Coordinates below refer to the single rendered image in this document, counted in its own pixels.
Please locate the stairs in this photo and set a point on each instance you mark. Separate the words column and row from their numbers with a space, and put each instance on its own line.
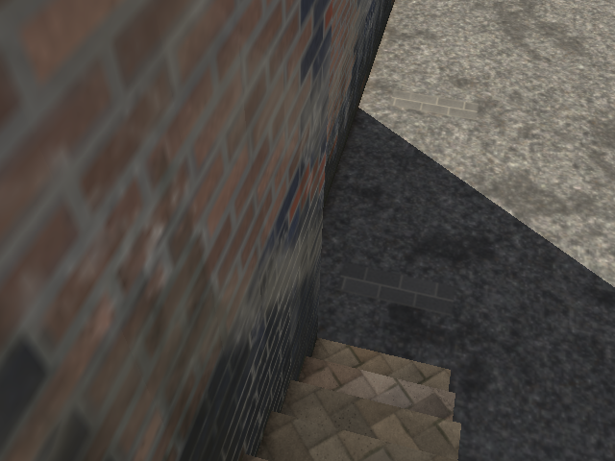
column 353, row 404

